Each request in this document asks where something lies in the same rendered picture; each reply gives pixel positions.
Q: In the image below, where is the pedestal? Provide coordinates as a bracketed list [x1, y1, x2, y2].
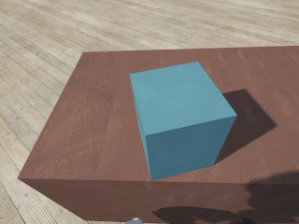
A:
[17, 46, 299, 224]

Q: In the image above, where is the carton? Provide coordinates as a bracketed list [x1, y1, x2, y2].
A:
[130, 62, 237, 181]

